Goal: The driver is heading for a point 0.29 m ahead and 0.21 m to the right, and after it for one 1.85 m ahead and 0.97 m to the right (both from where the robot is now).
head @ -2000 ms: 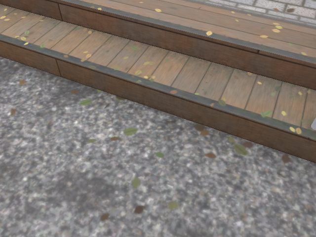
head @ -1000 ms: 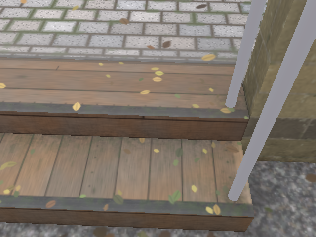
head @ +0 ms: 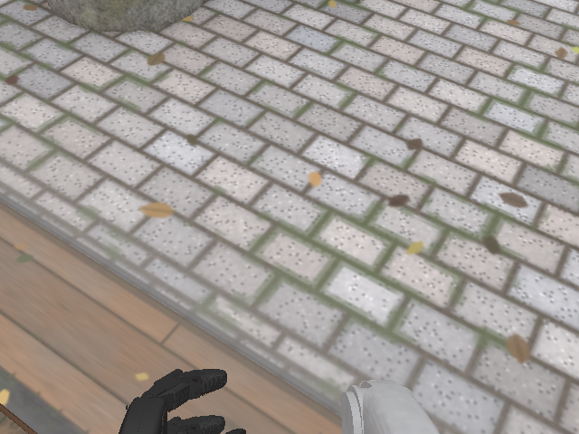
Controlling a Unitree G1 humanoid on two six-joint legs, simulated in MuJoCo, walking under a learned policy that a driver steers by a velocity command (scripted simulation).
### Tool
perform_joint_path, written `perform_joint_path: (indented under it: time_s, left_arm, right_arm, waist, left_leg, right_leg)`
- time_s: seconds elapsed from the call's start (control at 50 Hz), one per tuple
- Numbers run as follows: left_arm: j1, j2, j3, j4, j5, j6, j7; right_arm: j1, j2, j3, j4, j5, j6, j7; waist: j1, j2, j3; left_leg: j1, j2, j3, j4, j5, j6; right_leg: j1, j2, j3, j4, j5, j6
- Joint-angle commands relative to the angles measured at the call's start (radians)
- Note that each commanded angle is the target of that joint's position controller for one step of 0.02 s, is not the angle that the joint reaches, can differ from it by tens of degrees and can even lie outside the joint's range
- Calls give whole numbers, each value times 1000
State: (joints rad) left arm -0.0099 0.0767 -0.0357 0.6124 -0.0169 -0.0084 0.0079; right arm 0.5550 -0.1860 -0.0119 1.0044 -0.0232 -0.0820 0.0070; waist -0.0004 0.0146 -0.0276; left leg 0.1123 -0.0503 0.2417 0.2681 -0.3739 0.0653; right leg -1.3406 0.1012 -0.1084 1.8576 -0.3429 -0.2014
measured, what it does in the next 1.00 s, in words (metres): climbs, turning right: right foot 0.16 m higher, then left foot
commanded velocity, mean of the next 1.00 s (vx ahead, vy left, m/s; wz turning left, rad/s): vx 0.39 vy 0.00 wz -0.86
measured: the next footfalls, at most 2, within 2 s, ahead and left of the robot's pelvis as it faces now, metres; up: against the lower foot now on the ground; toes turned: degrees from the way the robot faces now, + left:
right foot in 0.10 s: +0.23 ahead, -0.01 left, +0.16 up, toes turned -7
left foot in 0.44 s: +0.64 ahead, +0.07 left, +0.16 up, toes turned -28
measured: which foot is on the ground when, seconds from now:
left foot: down 0.00-0.06, up 0.08-0.42, down 0.44-0.88, up 0.90-1.00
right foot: up 0.00-0.08, down 0.10-0.42, up 0.44-0.86, down 0.88-1.00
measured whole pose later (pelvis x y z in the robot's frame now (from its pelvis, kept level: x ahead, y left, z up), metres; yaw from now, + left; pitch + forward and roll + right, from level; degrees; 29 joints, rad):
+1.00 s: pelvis +0.59 -0.05 +0.15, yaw -53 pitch +1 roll +0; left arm 0.15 0.23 0.04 0.59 0.01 0.04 0.01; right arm 0.24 -0.27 -0.04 0.69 -0.02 0.03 -0.03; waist -0.02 0.03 0.07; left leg -0.48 0.08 0.06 1.17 -0.50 -0.06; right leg -0.41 0.06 -0.02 0.61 -0.21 -0.06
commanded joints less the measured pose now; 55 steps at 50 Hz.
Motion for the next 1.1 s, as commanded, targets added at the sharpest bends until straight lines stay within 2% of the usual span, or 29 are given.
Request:
perform_joint_path:
  time_s: [0.02,0.06,0.08,0.1,0.12,0.14,0.18,0.22,0.28,0.3,0.34,0.4,0.42,0.44,0.46,0.48,0.52,0.58,0.68,0.78,0.84,0.86,0.88,0.9,0.92,0.94,1.0,1.04,1.1]
  left_arm:
    - [74,124,13,-14,0,14,-24]
    - [322,236,60,92,-7,36,-16]
    - [498,301,94,138,-11,29,-19]
    - [518,345,126,148,-17,12,-23]
    - [352,353,131,169,-15,5,-11]
    - [277,303,112,118,-4,8,10]
    - [338,197,92,157,69,-21,35]
    - [334,239,97,162,80,-77,30]
    - [238,332,113,152,24,-97,16]
    - [238,323,113,139,21,-95,22]
    - [309,331,131,168,7,-87,19]
    - [286,405,170,151,3,-73,20]
    - [225,385,171,117,11,-70,10]
    - [254,286,149,86,5,-55,6]
    - [349,227,125,48,-5,-43,21]
    - [366,263,125,21,-6,-40,21]
    - [308,278,129,14,44,-8,7]
    - [252,283,137,-33,62,38,-33]
    - [182,267,122,-92,55,81,-42]
    - [58,247,107,-121,34,69,-63]
    - [128,261,120,-109,48,46,-55]
    - [259,274,130,-67,62,26,-36]
    - [322,397,162,-74,61,15,-19]
    - [314,518,195,-108,33,26,-11]
    - [363,453,184,-104,8,32,-3]
    - [290,385,157,-99,16,36,9]
    - [115,222,87,-95,33,25,19]
    - [124,191,68,-66,52,8,12]
    - [199,274,97,-25,59,12,12]
  right_arm:
    - [-90,-172,-13,-134,51,-37,-68]
    - [-186,-295,-43,-197,83,-72,-105]
    - [-298,-338,-70,-244,75,-58,-96]
    - [-385,-296,-79,-280,52,-47,-61]
    - [-438,-64,-10,-399,-9,-55,-18]
    - [-325,-11,15,-495,-34,-61,12]
    - [-355,-23,24,-507,-34,-75,28]
    - [-391,-1,43,-539,-45,-34,-5]
    - [-455,-90,39,-599,-42,9,-31]
    - [-500,-134,22,-607,-34,3,-30]
    - [-492,-59,40,-591,5,10,-22]
    - [-251,-133,7,-503,29,15,-37]
    - [-122,-170,-12,-438,33,9,-54]
    - [-123,-190,-17,-418,3,0,-63]
    - [-114,-177,-8,-449,-42,-6,-52]
    - [-153,-138,-6,-462,-41,-9,-44]
    - [-287,-87,-5,-472,-25,-25,-44]
    - [-298,-129,-14,-424,-5,-25,-58]
    - [-343,-195,-36,-377,-10,-1,-52]
    - [-293,-253,-64,-351,-6,33,-34]
    - [-219,-274,-82,-319,13,66,-29]
    - [-205,-277,-85,-311,19,76,-26]
    - [-165,-239,-77,-355,8,79,-22]
    - [-211,-189,-58,-434,6,89,-24]
    - [-259,-208,-59,-415,-11,93,-29]
    - [-294,-184,-50,-412,11,91,-33]
    - [-238,-162,-40,-353,-4,119,-44]
    - [-197,-121,-22,-320,10,131,-31]
    - [-239,-133,-27,-347,17,126,-10]
  waist:
    - [147,86,-81]
    - [269,150,-190]
    - [355,176,-221]
    - [390,25,-199]
    - [191,-276,-76]
    - [54,-101,-168]
    - [4,139,75]
    - [-43,173,145]
    - [-100,184,200]
    - [-58,164,166]
    - [6,55,-12]
    - [-134,-87,-166]
    - [-205,-36,-203]
    - [-162,52,-179]
    - [-88,92,-269]
    - [-66,113,-379]
    - [-16,60,-226]
    - [18,55,-71]
    - [64,93,-30]
    - [-8,131,8]
    - [-9,109,-23]
    - [55,34,-73]
    - [58,-163,-127]
    - [65,-323,-218]
    - [113,-141,-259]
    - [79,-130,-192]
    - [-31,-139,-103]
    - [-39,-113,-116]
    - [6,-147,-90]
  left_leg:
    - [-398,181,72,-12,1763,-104]
    - [-311,258,19,304,2133,-70]
    - [-297,249,-20,721,2059,-82]
    - [-541,118,-71,1317,916,-91]
    - [-911,-56,-213,1673,88,-112]
    - [-1023,-38,-371,1666,117,-77]
    - [-1133,-26,-378,1673,87,-35]
    - [-1184,-7,-363,1737,-21,-51]
    - [-933,99,-309,1087,-74,-80]
    - [-746,97,-240,865,34,-100]
    - [-356,37,-213,612,330,-85]
    - [-118,-35,-260,201,583,-74]
    - [43,28,-287,84,777,-74]
    - [183,214,-398,167,1033,-46]
    - [313,453,-582,407,1538,35]
    - [284,517,-652,358,1454,138]
    - [21,426,-594,202,881,157]
    - [-265,406,-438,89,783,143]
    - [-374,360,-207,57,643,92]
    - [-334,328,-40,135,578,24]
    - [-229,345,7,374,754,-8]
    - [-299,317,29,576,736,-48]
    - [-567,246,28,849,146,-109]
    - [-841,50,-93,1089,-337,-157]
    - [-812,114,-229,1107,-297,-155]
    - [-777,123,-232,1078,-206,-146]
    - [-555,125,-206,865,-80,-121]
    - [-433,111,-208,681,-61,-97]
    - [-430,74,-188,585,-38,-58]
  right_leg:
    - [751,62,-260,-357,42,-3]
    - [1025,95,-236,-552,-18,5]
    - [1129,81,-77,-752,-96,-56]
    - [1286,11,250,-1066,-102,-183]
    - [1262,-22,544,-1088,296,-229]
    - [1294,-130,874,-1305,-26,-276]
    - [1064,-199,1042,-1484,-180,-228]
    - [930,-141,842,-1422,167,-183]
    - [674,-46,551,-1521,364,-100]
    - [648,-15,487,-1538,564,-85]
    - [676,37,414,-1496,708,-19]
    - [973,88,409,-1069,867,133]
    - [939,122,338,-824,525,193]
    - [732,144,258,-596,-197,204]
    - [592,83,241,-396,-384,205]
    - [570,28,225,-337,-283,225]
    - [533,-49,180,-376,-102,238]
    - [605,-111,182,-464,-73,247]
    - [699,-159,145,-698,155,217]
    - [896,-119,-8,-1064,157,168]
    - [993,-54,-42,-1236,56,124]
    - [1156,-30,10,-1353,151,89]
    - [1363,-250,334,-1367,556,24]
    - [1466,-497,741,-1428,882,-203]
    - [1427,-498,642,-1441,894,-208]
    - [1326,-460,521,-1447,808,-181]
    - [1057,-295,275,-1490,653,-55]
    - [1018,-278,196,-1495,604,-27]
    - [1052,-328,212,-1462,533,-39]
Velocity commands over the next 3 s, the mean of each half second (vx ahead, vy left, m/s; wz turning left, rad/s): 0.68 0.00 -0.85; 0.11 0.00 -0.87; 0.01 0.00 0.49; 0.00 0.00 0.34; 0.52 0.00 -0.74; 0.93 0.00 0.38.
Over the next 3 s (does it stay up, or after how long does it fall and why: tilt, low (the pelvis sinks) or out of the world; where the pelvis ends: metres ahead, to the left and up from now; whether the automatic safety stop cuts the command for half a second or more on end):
stays up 0.92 -0.56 0.13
